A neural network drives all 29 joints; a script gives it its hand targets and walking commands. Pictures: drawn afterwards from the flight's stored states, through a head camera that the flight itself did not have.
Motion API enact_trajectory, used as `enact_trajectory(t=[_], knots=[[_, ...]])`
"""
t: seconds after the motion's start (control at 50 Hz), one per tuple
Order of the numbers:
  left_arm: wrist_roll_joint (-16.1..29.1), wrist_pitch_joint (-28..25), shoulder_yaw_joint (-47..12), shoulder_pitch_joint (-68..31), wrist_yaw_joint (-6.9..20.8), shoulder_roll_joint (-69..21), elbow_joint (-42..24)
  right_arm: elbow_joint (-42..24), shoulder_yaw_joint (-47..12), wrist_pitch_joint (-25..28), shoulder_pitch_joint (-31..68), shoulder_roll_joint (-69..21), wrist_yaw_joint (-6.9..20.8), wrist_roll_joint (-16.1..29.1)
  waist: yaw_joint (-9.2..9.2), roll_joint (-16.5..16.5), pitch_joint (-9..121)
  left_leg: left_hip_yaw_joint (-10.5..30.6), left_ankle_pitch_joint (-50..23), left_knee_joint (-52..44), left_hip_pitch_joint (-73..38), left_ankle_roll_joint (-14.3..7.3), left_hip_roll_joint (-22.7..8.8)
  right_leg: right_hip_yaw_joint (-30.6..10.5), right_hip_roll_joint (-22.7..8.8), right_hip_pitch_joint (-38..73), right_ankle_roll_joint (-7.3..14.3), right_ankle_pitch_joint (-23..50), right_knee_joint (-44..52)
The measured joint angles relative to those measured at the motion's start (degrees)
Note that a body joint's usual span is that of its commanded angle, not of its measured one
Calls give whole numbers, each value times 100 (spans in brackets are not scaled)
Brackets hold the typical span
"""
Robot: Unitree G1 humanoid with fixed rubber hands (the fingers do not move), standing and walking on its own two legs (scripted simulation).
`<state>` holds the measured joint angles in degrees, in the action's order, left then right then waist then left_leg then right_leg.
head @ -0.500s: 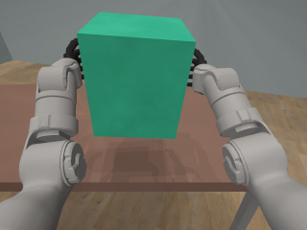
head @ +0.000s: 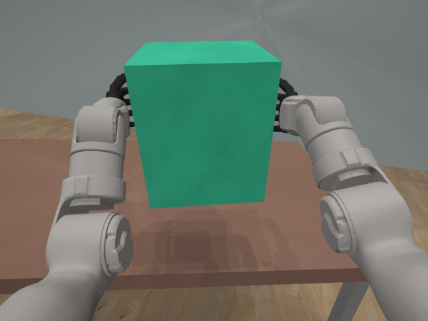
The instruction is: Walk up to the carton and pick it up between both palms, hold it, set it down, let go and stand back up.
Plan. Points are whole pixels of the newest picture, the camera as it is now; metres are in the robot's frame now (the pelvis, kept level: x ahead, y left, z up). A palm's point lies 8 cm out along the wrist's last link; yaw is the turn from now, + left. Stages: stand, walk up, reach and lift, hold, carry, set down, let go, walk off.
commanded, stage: hold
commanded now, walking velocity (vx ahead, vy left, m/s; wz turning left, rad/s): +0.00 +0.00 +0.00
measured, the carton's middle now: (203, 120) +0.38 +0.01 +0.30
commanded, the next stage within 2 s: none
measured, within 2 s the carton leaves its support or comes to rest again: neither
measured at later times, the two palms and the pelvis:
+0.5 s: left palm (148, 116) +0.35 +0.11 +0.32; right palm (309, 126) +0.35 -0.19 +0.30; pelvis -0.02 -0.03 +0.00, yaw +0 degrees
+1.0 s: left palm (128, 123) +0.37 +0.15 +0.30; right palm (288, 131) +0.36 -0.16 +0.29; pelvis -0.01 -0.04 +0.00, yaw +2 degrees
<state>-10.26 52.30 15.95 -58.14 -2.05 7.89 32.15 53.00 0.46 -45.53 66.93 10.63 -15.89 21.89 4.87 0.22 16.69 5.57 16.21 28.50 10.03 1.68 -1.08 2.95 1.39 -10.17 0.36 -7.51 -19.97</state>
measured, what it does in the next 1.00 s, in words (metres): stands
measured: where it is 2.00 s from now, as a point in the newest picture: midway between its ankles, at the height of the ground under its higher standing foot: outside the picture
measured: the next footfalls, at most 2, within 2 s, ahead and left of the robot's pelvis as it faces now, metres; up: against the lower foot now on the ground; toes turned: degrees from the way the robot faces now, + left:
none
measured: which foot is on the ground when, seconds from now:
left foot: down 0.00-1.00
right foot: down 0.00-1.00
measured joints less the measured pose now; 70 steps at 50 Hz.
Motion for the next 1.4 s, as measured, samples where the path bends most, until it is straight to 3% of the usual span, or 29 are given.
enact_trajectory(t=[0.22,0.38,0.56,0.68,0.74,0.84,0.98,1.08,1.14,1.26,1.4], knots=[[-158,-145,143,-210,-217,-295,483,836,-139,282,269,257,337,30,-59,-194,-83,-95,-55,-54,-71,-49,10,-97,-8,27,-20,72,28],[70,-368,204,-192,-324,-280,599,849,-421,353,329,306,385,13,-178,-337,-116,-87,-240,-198,149,40,-42,-90,40,-272,75,177,12],[312,-591,524,-617,-313,-3,1081,775,-284,318,516,133,319,-317,-287,-414,-151,58,-485,-401,496,152,-103,55,92,-692,214,259,-26],[435,-838,742,-853,-129,304,1465,307,-307,177,422,-75,56,-407,-371,-393,-88,122,-528,-455,749,-94,-147,114,153,-922,249,330,61],[568,-863,617,-777,-44,441,1299,-25,-301,157,296,-173,-117,-366,-374,-372,-61,190,-554,-486,800,-30,-182,171,188,-932,288,363,142],[652,-742,349,-446,2,480,689,-564,-64,221,-89,-330,-323,-272,-247,-296,-78,336,-547,-535,646,346,-219,303,207,-727,328,300,195],[300,-555,563,-159,249,353,701,-726,62,-99,-420,-522,-493,-291,-40,-91,-195,317,-366,-440,244,246,-182,283,175,-297,250,144,158],[581,-379,62,386,151,384,-306,-1354,-216,-94,-728,-407,-565,-46,44,5,37,236,-223,-256,333,211,-155,200,159,-337,202,113,136],[418,-225,103,402,78,242,-595,-1283,-148,-38,-637,-309,-496,84,49,45,75,171,-122,-149,252,157,-133,135,142,-238,149,74,110],[-124,48,242,5,105,-19,-119,-302,168,-119,-126,-146,-143,-54,29,106,-117,66,-22,-84,-112,37,-15,31,26,87,39,-34,3],[33,-32,-87,45,-91,-49,-53,75,-83,93,-2,78,87,46,4,-96,26,-33,42,43,8,-29,12,-71,7,27,-40,36,70]])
